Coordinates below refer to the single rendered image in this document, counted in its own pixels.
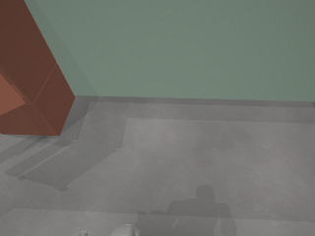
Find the left robot thigh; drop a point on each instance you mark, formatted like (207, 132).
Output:
(124, 230)

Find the cupboard door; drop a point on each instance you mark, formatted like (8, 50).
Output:
(9, 99)

